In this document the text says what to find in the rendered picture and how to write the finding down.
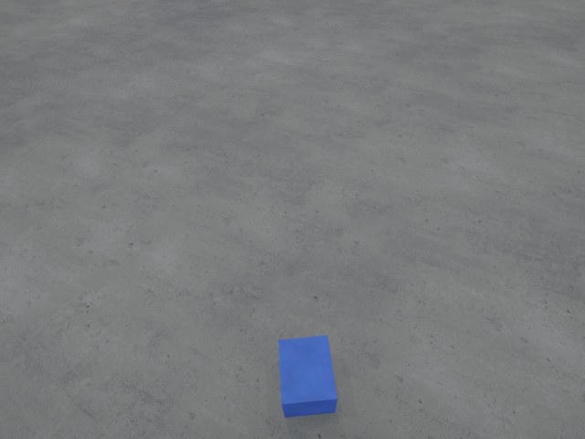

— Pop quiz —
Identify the carton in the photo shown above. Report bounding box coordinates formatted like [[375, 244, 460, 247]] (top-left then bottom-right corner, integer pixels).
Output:
[[278, 336, 337, 418]]

